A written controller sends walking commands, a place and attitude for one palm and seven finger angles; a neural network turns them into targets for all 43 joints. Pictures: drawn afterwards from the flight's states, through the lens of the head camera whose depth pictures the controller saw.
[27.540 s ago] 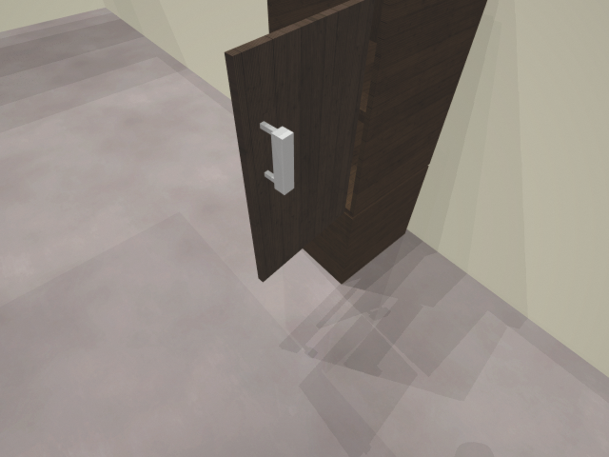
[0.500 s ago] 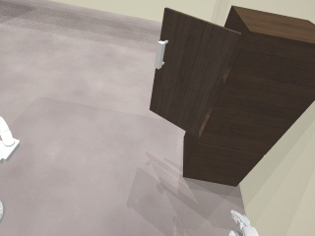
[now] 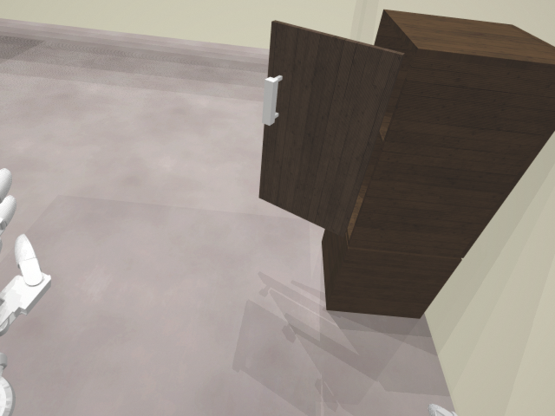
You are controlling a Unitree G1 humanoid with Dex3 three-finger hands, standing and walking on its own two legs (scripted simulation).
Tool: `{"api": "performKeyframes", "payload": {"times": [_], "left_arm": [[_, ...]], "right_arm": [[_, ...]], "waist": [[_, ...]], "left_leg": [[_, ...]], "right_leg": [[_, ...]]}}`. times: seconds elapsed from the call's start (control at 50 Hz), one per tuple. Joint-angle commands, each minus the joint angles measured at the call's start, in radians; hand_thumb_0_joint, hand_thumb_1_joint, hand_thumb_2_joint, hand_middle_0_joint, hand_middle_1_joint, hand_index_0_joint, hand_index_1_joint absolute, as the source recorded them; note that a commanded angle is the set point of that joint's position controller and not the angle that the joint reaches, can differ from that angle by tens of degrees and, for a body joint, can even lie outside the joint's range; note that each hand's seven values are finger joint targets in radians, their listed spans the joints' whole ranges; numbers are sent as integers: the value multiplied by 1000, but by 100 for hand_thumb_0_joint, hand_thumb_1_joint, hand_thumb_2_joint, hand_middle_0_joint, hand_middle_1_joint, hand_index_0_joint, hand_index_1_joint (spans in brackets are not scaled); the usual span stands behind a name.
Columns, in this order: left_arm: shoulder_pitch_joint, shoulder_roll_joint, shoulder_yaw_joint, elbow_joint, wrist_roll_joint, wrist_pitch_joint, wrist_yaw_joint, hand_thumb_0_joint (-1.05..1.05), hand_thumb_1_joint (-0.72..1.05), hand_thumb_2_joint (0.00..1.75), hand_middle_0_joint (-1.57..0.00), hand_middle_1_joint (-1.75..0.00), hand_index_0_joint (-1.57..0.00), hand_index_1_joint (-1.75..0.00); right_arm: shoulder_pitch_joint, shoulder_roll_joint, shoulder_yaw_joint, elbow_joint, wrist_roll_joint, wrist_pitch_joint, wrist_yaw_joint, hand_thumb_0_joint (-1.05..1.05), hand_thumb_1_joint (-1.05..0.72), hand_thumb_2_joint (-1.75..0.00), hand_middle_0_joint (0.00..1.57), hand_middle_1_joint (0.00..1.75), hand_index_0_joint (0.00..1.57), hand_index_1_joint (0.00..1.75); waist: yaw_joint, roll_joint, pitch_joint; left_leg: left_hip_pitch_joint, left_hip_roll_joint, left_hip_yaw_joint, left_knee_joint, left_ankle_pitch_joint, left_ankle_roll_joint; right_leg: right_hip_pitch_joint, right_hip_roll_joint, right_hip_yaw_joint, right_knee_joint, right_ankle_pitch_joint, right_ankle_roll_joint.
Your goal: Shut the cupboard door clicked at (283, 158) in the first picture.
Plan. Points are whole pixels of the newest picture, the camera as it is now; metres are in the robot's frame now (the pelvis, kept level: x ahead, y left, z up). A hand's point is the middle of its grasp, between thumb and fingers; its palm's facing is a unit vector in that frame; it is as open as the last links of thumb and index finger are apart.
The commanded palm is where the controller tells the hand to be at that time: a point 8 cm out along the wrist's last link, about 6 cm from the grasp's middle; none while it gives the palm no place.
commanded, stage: stop stepping back and stand still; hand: left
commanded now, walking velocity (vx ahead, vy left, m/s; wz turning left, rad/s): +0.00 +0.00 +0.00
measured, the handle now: (273, 99) +0.91 +0.06 +0.07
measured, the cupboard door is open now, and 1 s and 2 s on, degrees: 62 62 62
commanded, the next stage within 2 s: let the arm hang, fingers relaxed in 0.26 s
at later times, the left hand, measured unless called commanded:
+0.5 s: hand (111, 361) +0.20 +0.25 -0.02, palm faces +0.15 -0.90 -0.41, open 7.4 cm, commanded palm none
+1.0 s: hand out of the picture -0.04 +0.18 -0.15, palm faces +0.03 -0.97 -0.24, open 7.3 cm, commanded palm none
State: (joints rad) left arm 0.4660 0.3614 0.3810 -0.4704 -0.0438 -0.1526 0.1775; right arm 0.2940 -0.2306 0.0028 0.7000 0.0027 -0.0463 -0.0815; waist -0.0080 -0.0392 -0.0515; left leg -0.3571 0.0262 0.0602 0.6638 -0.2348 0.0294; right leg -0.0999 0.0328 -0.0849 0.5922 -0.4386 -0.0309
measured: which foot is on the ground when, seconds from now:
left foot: down 0.00-1.00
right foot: down 0.00-1.00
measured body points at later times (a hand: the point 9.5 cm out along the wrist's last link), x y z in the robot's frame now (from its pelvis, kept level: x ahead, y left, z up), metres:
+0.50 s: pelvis +0.01 +0.00 +0.00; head +0.01 -0.02 +0.45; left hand +0.19 +0.29 +0.01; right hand +0.18 -0.25 -0.10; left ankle +0.07 +0.09 -0.72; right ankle -0.05 -0.10 -0.72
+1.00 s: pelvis +0.02 +0.00 +0.02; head +0.03 -0.01 +0.47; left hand -0.04 +0.24 -0.13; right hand +0.00 -0.22 -0.15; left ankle +0.07 +0.09 -0.72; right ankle -0.05 -0.10 -0.72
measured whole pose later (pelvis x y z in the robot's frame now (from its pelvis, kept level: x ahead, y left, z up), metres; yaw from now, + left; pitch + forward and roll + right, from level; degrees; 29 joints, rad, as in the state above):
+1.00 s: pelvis +0.02 +0.00 +0.02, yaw +1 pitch -2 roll +0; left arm 0.36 0.18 0.00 1.16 0.00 0.02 0.04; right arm 0.30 -0.15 0.02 1.13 -0.01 0.03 -0.03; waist -0.01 0.02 0.05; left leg -0.25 -0.01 0.06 0.42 -0.14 0.04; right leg -0.04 0.02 -0.05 0.37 -0.31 -0.03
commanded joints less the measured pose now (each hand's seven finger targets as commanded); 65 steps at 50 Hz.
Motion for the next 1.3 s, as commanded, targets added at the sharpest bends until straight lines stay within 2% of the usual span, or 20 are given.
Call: {"api": "performKeyframes", "payload": {"times": [0.0, 0.04, 0.12, 0.18, 0.24, 0.26, 0.32, 0.34, 0.36, 0.44, 0.5, 0.54, 0.58, 0.66, 0.72, 0.74, 0.86, 0.9, 1.0, 1.28], "left_arm": [[-103, 270, 168, -302, 7, -122, 3, 0, 90, 90, -20, -30, -20, -30], [-60, 298, 212, -299, 9, -137, 3, 0, 90, 90, -20, -30, -20, -30], [105, 234, 192, -252, -4, -116, -6, 0, 90, 90, -20, -30, -20, -30], [155, 216, 179, -191, -16, -87, -8, 0, 90, 90, -20, -30, -20, -30], [138, 232, 182, -169, -18, -70, -6, 0, 90, 90, -20, -30, -20, -30], [113, 207, 145, -171, -19, -67, -8, 0, 90, 90, -20, -30, -20, -30], [15, 224, 130, -198, -9, -65, -3, 0, 90, 90, -20, -30, -20, -30], [-20, 14, -309, 500, 37, 39, -135, 0, 90, 90, -20, -30, -20, -30], [-27, 45, -263, 561, 68, 126, -160, 0, 90, 90, -20, -30, -20, -30], [-135, 64, -291, 760, 74, 140, -169, 0, 90, 90, -20, -30, -20, -30], [-199, 54, -317, 953, 66, 150, -160, 0, 90, 90, -20, -30, -20, -30], [-208, 42, -337, 1078, 61, 157, -153, 0, 90, 90, -20, -30, -20, -30], [-199, 15, -350, 1194, 55, 161, -152, 0, 90, 90, -20, -30, -20, -30], [-149, -36, -339, 1361, 58, 156, -154, 0, 90, 90, -20, -30, -20, -30], [-137, -38, -351, 1444, 52, 149, -156, 0, 90, 90, -20, -30, -20, -30], [-137, -39, -353, 1464, 53, 146, -154, 0, 90, 90, -20, -30, -20, -30], [-96, -77, -369, 1570, 49, 146, -145, 0, 90, 90, -20, -30, -20, -30], [-77, -95, -372, 1590, 48, 149, -141, 0, 90, 90, -20, -30, -20, -30], [-36, -121, -377, 1618, 48, 147, -134, 0, 90, 90, -20, -30, -20, -30], [14, -171, -368, 1636, 53, 145, -126, 0, 90, 90, -20, -30, -20, -30]], "right_arm": [[-176, -96, -21, -202, -18, -97, -11, 0, -90, -90, 20, 30, 20, 30], [-165, -88, -29, -198, -25, -118, -8, 0, -90, -90, 20, 30, 20, 30], [-143, -87, -28, -219, -14, -116, 0, 0, -90, -90, 20, 30, 20, 30], [-143, -88, -26, -225, -5, -101, 4, 0, -90, -90, 20, 30, 20, 30], [-140, -89, -28, -216, -2, -84, -1, 0, -90, -90, 20, 30, 20, 30], [-140, -84, -25, -215, 0, -81, -4, 0, -90, -90, 20, 30, 20, 30], [-145, -90, -23, -208, 2, -78, -13, 0, -90, -90, 20, 30, 20, 30], [-228, -197, -59, -66, 32, -160, 77, 0, -90, -90, 20, 30, 20, 30], [-140, -245, -84, -22, 9, -96, 83, 0, -90, -90, 20, 30, 20, 30], [-134, -191, -54, -34, -11, -12, 76, 0, -90, -90, 20, 30, 20, 30], [-132, -162, -38, 12, -25, 29, 77, 0, -90, -90, 20, 30, 20, 30], [-133, -148, -25, 57, -31, 45, 78, 0, -90, -90, 20, 30, 20, 30], [-130, -134, -13, 107, -28, 50, 73, 0, -90, -90, 20, 30, 20, 30], [-104, -103, -15, 193, -29, 50, 58, 0, -90, -90, 20, 30, 20, 30], [-68, -91, -14, 252, -22, 49, 52, 0, -90, -90, 20, 30, 20, 30], [-52, -99, -17, 265, -19, 48, 50, 0, -90, -90, 20, 30, 20, 30], [8, -66, -14, 360, -12, 50, 42, 0, -90, -90, 20, 30, 20, 30], [22, -51, -12, 380, -13, 54, 41, 0, -90, -90, 20, 30, 20, 30], [51, -19, -11, 414, -13, 56, 41, 0, -90, -90, 20, 30, 20, 30], [84, 31, -10, 437, -15, 47, 34, 0, -90, -90, 20, 30, 20, 30]], "waist": [[-3, 360, 85], [6, 241, 32], [0, 222, -58], [-2, 142, -67], [-7, 60, -85], [-12, 41, -80], [-8, 55, -102], [-40, 51, -11], [-25, 36, -70], [-9, -172, -35], [-16, -116, 5], [-12, 22, 25], [-4, 144, 44], [7, 222, 46], [3, 181, 20], [0, 116, 26], [-4, 24, 86], [-3, 14, 128], [-3, -13, 143], [1, 43, 175]], "left_leg": [[55, 227, -432, -465, -170, 46], [51, 236, -430, -494, -236, 56], [51, 159, -235, -465, -234, -2], [46, 119, -172, -409, -165, -17], [109, 94, -132, -314, -2, -15], [139, 91, -123, -280, 77, -13], [196, 96, -113, -229, 232, -3], [158, 115, -118, -58, 510, -6], [180, 111, -104, -46, 529, -6], [81, 68, -121, -14, 319, 9], [89, 41, -116, -58, 260, -3], [124, 61, -134, -117, 325, -3], [103, 82, -179, -209, 264, 10], [104, 80, -182, -273, 133, 10], [154, 77, -165, -273, 165, 6], [175, 84, -161, -264, 201, 7], [210, 88, -138, -286, 222, 12], [203, 86, -135, -304, 173, 12], [197, 78, -123, -310, 162, 13], [184, 74, -124, -332, 151, 20]], "right_leg": [[-197, -10, 64, 47, 23, 20], [-141, -17, 91, 34, 29, 21], [-15, -11, 55, -157, 113, 19], [-1, -26, 72, -209, 152, 16], [-40, -67, 117, -243, 234, 5], [-67, -79, 136, -240, 288, 5], [-87, -89, 146, -210, 400, 18], [-210, -152, 70, -92, 583, 0], [-186, -167, 135, -98, 604, -9], [-168, -202, 173, -103, 631, -57], [-155, -218, 173, -126, 537, -77], [-153, -182, 157, -145, 409, -48], [-108, -144, 147, -181, 245, -23], [-46, -139, 152, -263, 189, -31], [-27, -146, 152, -287, 239, -35], [-32, -143, 145, -296, 263, -32], [-57, -141, 128, -317, 273, -24], [-82, -137, 128, -327, 220, -22], [-89, -135, 129, -323, 213, -19], [-102, -129, 132, -303, 211, -18]]}}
